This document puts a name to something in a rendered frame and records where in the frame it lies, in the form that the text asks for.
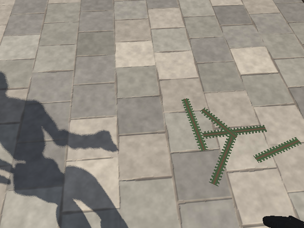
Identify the right robot hand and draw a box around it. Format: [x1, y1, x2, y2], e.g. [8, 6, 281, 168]
[262, 216, 304, 228]

